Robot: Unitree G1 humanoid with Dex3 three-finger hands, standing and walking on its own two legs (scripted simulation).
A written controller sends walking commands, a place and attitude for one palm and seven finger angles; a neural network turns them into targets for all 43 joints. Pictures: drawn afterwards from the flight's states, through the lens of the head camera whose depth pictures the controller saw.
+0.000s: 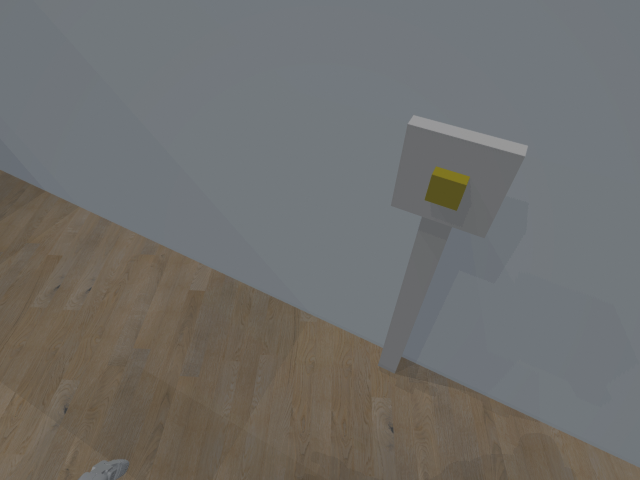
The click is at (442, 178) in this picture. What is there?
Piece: button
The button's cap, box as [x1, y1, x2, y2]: [425, 167, 469, 210]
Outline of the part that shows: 436,167 432,173 425,199 456,210 469,177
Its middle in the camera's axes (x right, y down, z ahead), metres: +0.21 -0.08 +0.64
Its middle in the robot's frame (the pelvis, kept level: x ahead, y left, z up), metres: +0.56 -0.18 +0.05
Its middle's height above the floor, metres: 0.82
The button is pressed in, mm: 0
